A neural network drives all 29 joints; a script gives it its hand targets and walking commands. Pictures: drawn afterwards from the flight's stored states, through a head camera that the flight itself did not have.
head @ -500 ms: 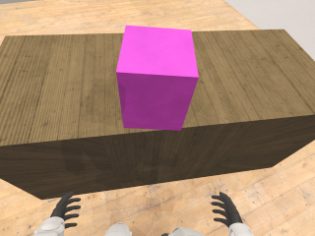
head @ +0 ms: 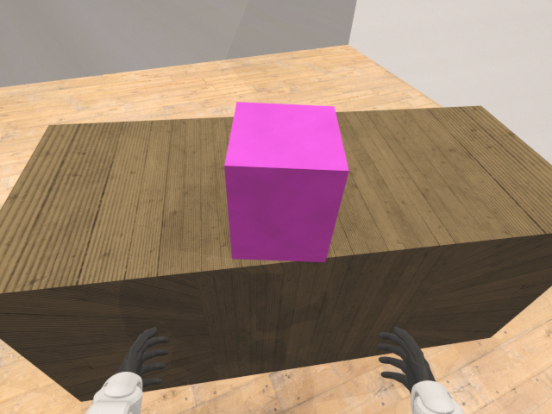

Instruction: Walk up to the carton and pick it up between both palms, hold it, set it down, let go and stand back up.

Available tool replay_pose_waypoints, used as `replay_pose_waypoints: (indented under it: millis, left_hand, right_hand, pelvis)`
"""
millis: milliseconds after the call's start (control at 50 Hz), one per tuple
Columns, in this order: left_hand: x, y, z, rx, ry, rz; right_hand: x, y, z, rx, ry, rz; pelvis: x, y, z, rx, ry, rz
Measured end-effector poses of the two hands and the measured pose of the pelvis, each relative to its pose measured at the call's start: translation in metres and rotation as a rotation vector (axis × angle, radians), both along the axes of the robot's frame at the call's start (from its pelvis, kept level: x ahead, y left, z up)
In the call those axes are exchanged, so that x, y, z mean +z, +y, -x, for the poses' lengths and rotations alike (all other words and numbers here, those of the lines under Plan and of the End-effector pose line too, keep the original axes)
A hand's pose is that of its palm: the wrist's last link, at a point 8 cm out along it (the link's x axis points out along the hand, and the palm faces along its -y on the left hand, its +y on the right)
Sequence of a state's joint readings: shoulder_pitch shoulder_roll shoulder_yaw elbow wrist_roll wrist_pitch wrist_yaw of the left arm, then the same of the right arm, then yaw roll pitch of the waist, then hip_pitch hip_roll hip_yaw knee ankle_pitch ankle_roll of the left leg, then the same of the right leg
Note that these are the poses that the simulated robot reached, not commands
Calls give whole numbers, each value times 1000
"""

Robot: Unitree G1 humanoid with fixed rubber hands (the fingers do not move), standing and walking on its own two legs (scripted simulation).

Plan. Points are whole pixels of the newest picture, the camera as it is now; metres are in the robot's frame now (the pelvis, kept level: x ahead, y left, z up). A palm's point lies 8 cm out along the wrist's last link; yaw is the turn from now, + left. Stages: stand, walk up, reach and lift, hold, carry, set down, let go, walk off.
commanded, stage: reach and lift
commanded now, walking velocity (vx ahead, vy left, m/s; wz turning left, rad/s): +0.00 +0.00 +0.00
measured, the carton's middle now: (282, 184) +0.55 +0.01 +0.02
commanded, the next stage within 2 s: none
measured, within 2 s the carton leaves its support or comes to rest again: neither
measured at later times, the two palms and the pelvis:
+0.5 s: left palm (139, 317) +0.27 +0.23 -0.03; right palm (402, 326) +0.27 -0.19 -0.03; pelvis +0.04 +0.01 +0.01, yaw -1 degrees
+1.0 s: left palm (157, 282) +0.33 +0.22 -0.02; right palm (404, 288) +0.33 -0.20 -0.02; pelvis +0.06 +0.01 +0.00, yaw +0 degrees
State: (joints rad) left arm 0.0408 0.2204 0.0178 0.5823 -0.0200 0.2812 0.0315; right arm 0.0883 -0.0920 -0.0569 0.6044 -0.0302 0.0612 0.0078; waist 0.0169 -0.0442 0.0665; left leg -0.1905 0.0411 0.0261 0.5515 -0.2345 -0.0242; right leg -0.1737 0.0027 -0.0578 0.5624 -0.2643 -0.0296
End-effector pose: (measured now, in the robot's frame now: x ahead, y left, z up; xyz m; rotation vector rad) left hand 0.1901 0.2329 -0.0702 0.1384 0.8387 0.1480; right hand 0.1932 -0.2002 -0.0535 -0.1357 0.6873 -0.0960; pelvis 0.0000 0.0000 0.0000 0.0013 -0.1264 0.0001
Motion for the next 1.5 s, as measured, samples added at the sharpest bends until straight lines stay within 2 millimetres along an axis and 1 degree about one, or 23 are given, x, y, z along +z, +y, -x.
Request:
replay_pose_waypoints:
  millis: [160, 220, 360, 480, 580, 680, 800, 880, 1000, 1100, 1200, 1300, 1400, 1500]
  left_hand:
    - [14, -4, -15, 7, -79, 6]
    - [17, -3, -22, 7, -108, 19]
    - [28, 1, -51, -6, -209, 40]
    - [39, 1, -75, -31, -299, 43]
    - [40, -2, -88, -45, -347, 49]
    - [39, -8, -98, -66, -396, 60]
    - [38, -11, -110, -73, -461, 67]
    - [41, -12, -117, -71, -511, 68]
    - [47, -14, -139, -74, -555, 74]
    - [61, -14, -160, -75, -595, 72]
    - [74, -14, -172, -90, -597, 66]
    - [86, -12, -181, -67, -590, 72]
    - [97, -10, -190, -49, -568, 89]
    - [118, -14, -200, -64, -592, 99]
  right_hand:
    - [7, 4, -20, -5, -50, -30]
    - [11, 5, -29, 0, -75, -29]
    - [23, 10, -55, -28, -164, -51]
    - [26, 13, -71, -44, -213, -85]
    - [28, 12, -83, -39, -261, -89]
    - [24, 8, -92, -55, -287, -88]
    - [25, 5, -106, -50, -346, -85]
    - [29, 2, -116, -47, -394, -82]
    - [36, -3, -137, -49, -431, -65]
    - [45, -7, -152, -59, -454, -62]
    - [58, -7, -161, -57, -471, -62]
    - [70, -8, -171, -65, -472, -71]
    - [87, -7, -181, -62, -470, -75]
    - [113, -5, -192, -64, -498, -88]
  pelvis:
    - [6, 3, -12, -1, 22, -1]
    - [8, 2, -17, 0, 34, -2]
    - [11, 3, -29, -10, 62, 2]
    - [13, 5, -41, -13, 80, 5]
    - [12, 8, -50, -13, 97, 9]
    - [10, 9, -57, -15, 119, 12]
    - [7, 8, -62, -14, 146, 12]
    - [4, 7, -64, -13, 168, 13]
    - [0, 7, -64, -8, 186, 16]
    - [0, 6, -63, -8, 207, 15]
    - [2, 6, -59, -7, 208, 13]
    - [4, 7, -53, -7, 224, 15]
    - [6, 8, -44, -7, 233, 13]
    - [7, 10, -35, -10, 237, 15]
